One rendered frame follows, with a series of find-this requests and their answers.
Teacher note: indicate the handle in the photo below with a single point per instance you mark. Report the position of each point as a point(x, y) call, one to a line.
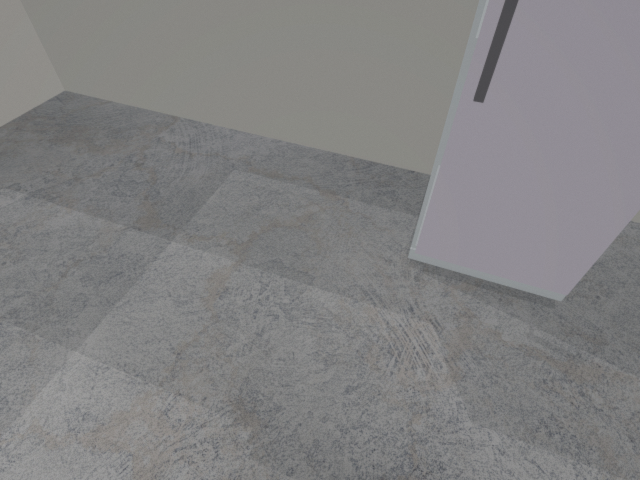
point(495, 49)

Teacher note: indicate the fridge door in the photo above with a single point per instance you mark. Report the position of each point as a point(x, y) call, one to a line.
point(538, 180)

